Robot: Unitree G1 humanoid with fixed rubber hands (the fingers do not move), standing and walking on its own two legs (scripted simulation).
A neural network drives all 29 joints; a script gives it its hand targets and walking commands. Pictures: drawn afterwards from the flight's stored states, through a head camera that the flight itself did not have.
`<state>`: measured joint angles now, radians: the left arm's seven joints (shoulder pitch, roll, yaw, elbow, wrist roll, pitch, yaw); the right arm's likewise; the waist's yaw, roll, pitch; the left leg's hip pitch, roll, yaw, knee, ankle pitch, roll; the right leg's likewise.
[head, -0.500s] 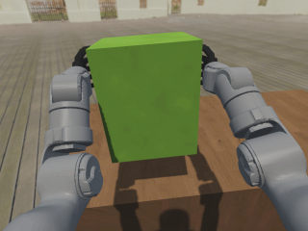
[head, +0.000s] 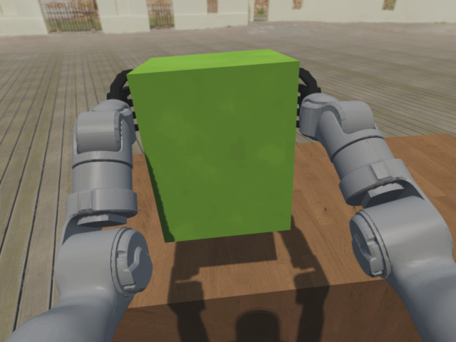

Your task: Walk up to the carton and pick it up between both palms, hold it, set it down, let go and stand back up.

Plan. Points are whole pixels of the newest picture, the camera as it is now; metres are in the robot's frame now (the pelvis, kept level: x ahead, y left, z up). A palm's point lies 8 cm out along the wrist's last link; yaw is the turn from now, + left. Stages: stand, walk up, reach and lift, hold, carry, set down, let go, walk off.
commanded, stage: hold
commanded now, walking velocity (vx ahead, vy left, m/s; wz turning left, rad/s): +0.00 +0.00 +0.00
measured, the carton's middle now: (219, 141) +0.38 +0.00 +0.27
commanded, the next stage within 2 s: none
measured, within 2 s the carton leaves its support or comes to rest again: neither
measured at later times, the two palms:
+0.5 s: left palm (120, 113) +0.38 +0.15 +0.33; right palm (309, 108) +0.37 -0.15 +0.32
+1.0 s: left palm (121, 112) +0.38 +0.15 +0.33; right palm (309, 108) +0.37 -0.15 +0.32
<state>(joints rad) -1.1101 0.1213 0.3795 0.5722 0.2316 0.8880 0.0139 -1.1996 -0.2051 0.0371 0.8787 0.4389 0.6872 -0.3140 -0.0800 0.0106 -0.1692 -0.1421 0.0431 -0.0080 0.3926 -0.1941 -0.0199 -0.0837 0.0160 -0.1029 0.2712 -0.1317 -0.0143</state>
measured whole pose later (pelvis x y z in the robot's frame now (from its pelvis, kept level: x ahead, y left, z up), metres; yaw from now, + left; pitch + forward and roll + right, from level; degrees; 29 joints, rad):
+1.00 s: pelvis +0.00 +0.00 +0.00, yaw +0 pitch -3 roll -2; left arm -1.12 0.12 0.38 0.59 0.23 0.88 0.02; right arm -1.21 -0.21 0.04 0.89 0.44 0.69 -0.31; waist -0.08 0.01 -0.17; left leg -0.15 0.04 -0.01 0.39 -0.19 -0.02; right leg -0.09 0.02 -0.10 0.27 -0.13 -0.01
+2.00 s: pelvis +0.00 +0.00 +0.00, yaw +0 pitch -3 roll -2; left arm -1.13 0.13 0.39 0.60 0.23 0.88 0.02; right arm -1.21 -0.21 0.04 0.90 0.44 0.70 -0.31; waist -0.08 0.01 -0.18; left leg -0.15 0.04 -0.01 0.39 -0.19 -0.02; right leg -0.09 0.02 -0.10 0.27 -0.13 -0.01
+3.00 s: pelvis +0.00 +0.00 +0.00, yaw +0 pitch -3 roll -2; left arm -1.12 0.12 0.39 0.59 0.24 0.88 0.02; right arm -1.21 -0.21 0.04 0.90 0.44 0.70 -0.31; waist -0.08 0.01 -0.18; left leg -0.14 0.04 -0.01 0.39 -0.20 -0.02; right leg -0.08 0.02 -0.09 0.27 -0.13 -0.01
